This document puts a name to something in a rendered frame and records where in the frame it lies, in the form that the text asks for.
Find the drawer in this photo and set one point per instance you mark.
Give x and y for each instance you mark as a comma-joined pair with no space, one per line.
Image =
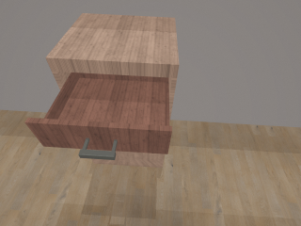
132,109

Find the cabinet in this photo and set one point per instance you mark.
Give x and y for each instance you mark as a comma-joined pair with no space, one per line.
120,45

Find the handle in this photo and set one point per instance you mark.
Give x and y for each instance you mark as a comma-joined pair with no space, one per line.
98,154

